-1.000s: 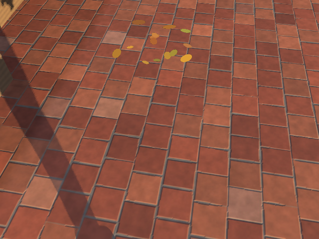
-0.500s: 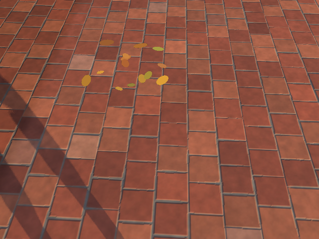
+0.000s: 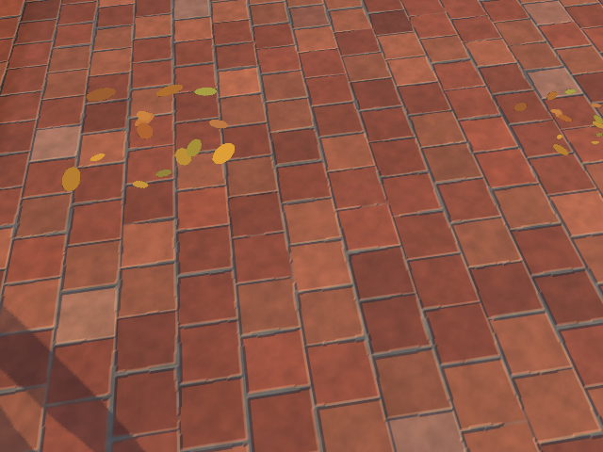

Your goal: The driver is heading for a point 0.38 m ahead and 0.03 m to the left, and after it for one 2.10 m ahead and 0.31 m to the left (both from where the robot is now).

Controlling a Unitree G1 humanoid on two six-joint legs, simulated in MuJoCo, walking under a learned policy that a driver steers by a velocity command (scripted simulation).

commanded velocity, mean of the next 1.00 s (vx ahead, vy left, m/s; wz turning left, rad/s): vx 0.25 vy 0.00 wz -0.05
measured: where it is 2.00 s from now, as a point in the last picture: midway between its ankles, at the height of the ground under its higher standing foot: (305, 286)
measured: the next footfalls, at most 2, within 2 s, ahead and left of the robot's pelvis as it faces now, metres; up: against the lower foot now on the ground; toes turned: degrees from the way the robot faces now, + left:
left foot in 0.06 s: +0.05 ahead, +0.14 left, +0.00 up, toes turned -2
right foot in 0.34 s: +0.02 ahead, -0.12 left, +0.00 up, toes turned +1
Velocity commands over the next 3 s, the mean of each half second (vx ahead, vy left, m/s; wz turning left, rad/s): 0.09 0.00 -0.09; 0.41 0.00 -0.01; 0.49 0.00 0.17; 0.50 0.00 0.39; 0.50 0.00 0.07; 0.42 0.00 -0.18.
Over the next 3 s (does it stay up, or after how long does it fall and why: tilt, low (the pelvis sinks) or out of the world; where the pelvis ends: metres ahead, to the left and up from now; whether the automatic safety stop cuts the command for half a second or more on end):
stays up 1.31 0.28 0.00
